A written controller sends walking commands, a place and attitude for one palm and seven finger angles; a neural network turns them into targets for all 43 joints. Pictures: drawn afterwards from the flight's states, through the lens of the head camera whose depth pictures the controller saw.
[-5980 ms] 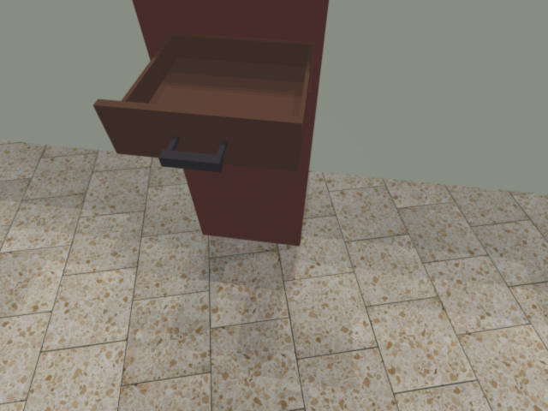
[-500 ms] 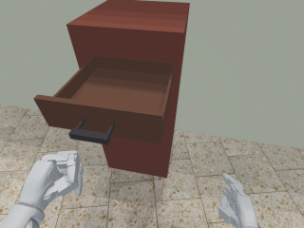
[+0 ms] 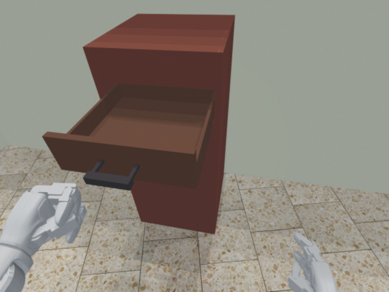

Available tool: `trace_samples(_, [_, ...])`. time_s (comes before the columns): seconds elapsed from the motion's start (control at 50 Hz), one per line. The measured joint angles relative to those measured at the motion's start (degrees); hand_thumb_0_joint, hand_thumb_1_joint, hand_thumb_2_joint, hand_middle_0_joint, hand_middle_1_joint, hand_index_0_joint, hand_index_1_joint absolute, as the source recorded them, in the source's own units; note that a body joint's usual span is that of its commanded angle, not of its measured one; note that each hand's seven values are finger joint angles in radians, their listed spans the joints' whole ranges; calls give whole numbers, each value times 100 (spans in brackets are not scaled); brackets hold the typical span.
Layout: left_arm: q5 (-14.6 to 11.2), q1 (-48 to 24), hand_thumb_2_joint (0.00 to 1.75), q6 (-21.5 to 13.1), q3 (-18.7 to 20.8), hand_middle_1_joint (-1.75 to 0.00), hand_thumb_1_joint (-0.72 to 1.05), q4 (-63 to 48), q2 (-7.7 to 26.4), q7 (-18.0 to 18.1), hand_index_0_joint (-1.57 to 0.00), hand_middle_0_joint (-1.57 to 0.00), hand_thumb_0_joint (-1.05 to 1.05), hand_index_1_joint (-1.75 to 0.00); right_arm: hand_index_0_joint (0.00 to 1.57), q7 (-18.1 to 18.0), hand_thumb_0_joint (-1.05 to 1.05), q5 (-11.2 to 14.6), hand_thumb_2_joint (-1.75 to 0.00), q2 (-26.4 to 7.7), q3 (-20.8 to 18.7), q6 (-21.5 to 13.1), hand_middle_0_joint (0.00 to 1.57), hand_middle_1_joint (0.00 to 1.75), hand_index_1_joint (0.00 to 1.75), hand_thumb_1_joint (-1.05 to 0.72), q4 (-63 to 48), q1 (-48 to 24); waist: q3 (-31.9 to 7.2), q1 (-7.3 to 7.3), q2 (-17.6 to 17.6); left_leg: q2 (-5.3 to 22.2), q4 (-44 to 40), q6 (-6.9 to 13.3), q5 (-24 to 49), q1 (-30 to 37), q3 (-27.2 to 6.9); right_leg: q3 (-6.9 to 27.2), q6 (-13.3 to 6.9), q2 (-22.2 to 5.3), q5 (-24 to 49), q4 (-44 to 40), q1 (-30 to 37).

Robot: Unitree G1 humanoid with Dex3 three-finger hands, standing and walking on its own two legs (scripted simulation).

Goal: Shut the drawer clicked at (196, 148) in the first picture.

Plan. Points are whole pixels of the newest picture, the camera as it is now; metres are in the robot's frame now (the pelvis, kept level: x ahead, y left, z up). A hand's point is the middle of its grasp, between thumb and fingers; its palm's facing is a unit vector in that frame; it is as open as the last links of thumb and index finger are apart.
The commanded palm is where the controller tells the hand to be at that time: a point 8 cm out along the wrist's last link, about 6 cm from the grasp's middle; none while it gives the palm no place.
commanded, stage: raise the hand and make a fist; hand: left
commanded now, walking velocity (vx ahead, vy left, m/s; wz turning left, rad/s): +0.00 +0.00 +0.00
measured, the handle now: (113, 173) +0.36 +0.24 +0.06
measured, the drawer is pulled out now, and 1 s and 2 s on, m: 0.30 0.30 0.30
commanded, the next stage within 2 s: bring the fist close to the handle in 0.16 s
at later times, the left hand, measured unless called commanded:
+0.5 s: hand (80, 219) +0.20 +0.22 +0.13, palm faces -0.03 -0.99 -0.10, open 3.3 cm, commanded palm +0.17 +0.27 +0.14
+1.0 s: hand (105, 216) +0.23 +0.20 +0.09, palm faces -0.08 -0.99 -0.07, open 3.3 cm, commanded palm +0.21 +0.26 +0.09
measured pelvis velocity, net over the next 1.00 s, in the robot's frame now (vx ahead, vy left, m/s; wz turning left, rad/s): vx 0.00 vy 0.02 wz -0.01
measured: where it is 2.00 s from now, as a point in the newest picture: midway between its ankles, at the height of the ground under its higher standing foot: outside the picture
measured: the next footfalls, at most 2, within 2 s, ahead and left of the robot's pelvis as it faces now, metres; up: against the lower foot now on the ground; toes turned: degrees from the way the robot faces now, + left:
none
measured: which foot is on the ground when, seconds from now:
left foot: down 0.00-1.00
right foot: down 0.00-1.00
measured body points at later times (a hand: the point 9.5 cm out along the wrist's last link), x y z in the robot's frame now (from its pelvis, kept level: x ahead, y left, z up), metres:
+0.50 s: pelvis +0.01 +0.01 +0.00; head -0.02 -0.02 +0.45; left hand +0.19 +0.27 +0.14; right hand +0.21 -0.22 -0.05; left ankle +0.04 +0.12 -0.73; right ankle -0.02 -0.09 -0.73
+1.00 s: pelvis +0.00 +0.02 -0.01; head +0.00 +0.01 +0.44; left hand +0.23 +0.25 +0.10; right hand +0.17 -0.22 -0.08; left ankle +0.04 +0.12 -0.73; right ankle -0.02 -0.09 -0.73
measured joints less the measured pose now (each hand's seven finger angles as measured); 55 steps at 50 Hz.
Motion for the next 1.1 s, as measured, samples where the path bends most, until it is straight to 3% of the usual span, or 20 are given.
trace_samples(0.14, [-82, 108, 90, -266, 153, -160, 90, 111, 10, -77, -140, -140, 1, -160, 20, -48, 1, 16, -90, -84, -106, -136, 20, 30, 30, -90, 83, 74, -32, 7, 3, 52, 10, -42, -50, 30, -4, 4, -29, 53, -24, -25, 39])
trace_samples(0.4, [-72, 59, 90, -337, 92, -160, 90, 372, -119, -229, -140, -140, 1, -160, 20, -18, 1, -24, -90, 6, -75, -188, 20, 30, 30, -90, 112, -2, -64, 15, -15, -3, -12, 8, -101, 17, 49, 53, 23, -7, -78, -21, 8])
trace_samples(0.68, [347, -173, 90, -671, -514, -160, 90, 589, -426, 154, -140, -140, 1, -160, 20, 60, 1, -174, -90, 103, -87, 5, 21, 30, 30, -90, 111, -67, 99, -61, -123, -122, 157, 115, -136, -191, 48, 34, 109, -124, -140, 155, -180])
trace_samples(1.1, [616, -723, 90, -1356, -930, -160, 90, 1540, -607, 538, -140, -140, 1, -160, 20, 152, 1, -261, -90, 81, -183, 421, 21, 30, 30, -90, 56, 102, 76, -310, -158, -148, 581, 150, -246, -819, 137, 105, 145, -164, -303, 709, -882])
